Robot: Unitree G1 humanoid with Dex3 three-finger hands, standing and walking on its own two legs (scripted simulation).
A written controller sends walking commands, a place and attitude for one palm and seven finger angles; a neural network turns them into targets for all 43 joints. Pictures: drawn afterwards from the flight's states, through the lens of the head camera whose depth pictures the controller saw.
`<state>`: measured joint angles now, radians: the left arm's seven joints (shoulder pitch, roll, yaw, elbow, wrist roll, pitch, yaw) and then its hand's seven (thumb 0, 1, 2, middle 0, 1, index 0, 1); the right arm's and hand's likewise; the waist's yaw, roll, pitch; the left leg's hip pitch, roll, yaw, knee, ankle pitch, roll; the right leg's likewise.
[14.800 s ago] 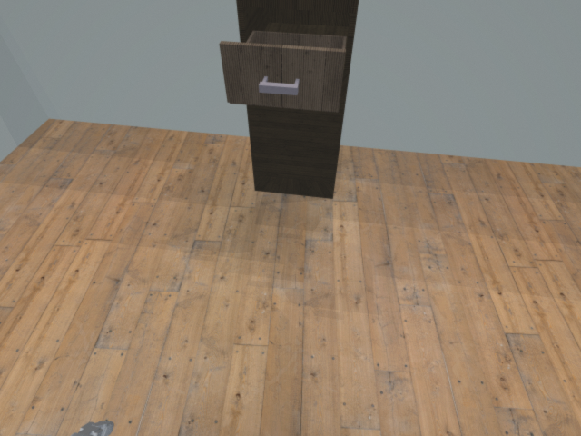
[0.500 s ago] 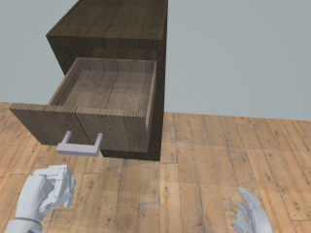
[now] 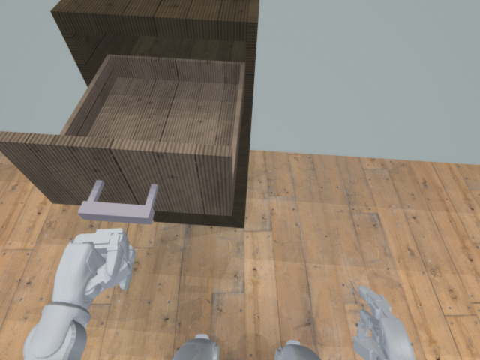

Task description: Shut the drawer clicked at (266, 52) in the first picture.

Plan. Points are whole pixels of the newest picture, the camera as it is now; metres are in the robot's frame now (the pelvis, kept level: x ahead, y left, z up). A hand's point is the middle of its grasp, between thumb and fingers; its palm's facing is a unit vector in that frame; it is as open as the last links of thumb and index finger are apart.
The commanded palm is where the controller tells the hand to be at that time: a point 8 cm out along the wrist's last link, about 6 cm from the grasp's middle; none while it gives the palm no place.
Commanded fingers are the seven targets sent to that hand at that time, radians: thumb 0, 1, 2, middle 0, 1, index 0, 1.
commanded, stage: bring the fist close to the handle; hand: left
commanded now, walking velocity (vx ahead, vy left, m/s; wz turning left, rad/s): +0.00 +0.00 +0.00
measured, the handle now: (121, 200) +0.35 +0.22 +0.06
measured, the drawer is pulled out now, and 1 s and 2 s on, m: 0.30 0.27 0.15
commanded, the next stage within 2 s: push the drawer shut in 0.34 s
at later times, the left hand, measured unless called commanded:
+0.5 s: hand (128, 264) +0.25 +0.18 +0.05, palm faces -0.04 -1.00 -0.05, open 3.3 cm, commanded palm +0.24 +0.24 +0.06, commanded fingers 0.00 0.90 0.90 -1.40 -1.60 -1.40 -1.60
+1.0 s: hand (137, 231) +0.30 +0.18 +0.05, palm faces -0.03 -1.00 -0.05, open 3.0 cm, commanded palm +0.30 +0.23 +0.06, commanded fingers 0.00 0.90 0.90 -1.40 -1.60 -1.40 -1.60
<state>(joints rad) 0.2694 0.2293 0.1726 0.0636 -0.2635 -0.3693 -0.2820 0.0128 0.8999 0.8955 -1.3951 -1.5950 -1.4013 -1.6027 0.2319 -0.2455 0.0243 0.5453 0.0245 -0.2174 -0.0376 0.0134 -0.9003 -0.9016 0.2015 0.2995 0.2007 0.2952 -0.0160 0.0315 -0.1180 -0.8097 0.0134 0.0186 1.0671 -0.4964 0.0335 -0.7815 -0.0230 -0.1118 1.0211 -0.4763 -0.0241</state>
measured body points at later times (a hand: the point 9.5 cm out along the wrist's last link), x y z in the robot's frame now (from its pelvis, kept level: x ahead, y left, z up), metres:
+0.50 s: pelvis +0.00 +0.00 +0.00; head +0.07 +0.00 +0.44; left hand +0.24 +0.23 +0.06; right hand +0.18 -0.24 -0.08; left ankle +0.01 +0.10 -0.67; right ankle +0.01 -0.11 -0.67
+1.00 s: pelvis +0.00 -0.01 +0.00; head +0.07 -0.01 +0.44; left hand +0.30 +0.23 +0.05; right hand +0.16 -0.26 -0.09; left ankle +0.01 +0.09 -0.67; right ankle +0.01 -0.11 -0.67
